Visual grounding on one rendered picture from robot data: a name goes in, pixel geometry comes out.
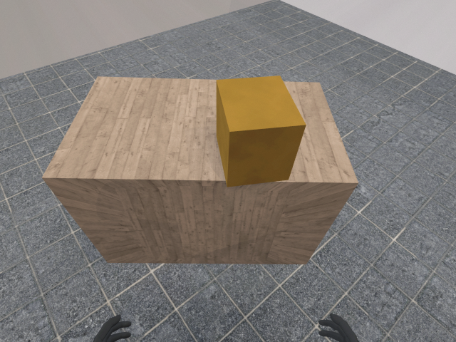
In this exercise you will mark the carton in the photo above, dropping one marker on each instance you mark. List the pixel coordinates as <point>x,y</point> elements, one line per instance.
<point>259,130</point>

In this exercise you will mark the robot left hand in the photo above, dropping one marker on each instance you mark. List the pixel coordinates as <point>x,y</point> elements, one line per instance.
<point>113,324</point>

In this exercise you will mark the robot right hand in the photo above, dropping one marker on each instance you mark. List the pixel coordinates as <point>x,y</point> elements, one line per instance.
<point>345,334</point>

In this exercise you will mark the pedestal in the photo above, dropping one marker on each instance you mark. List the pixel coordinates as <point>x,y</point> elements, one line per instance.
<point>140,172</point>

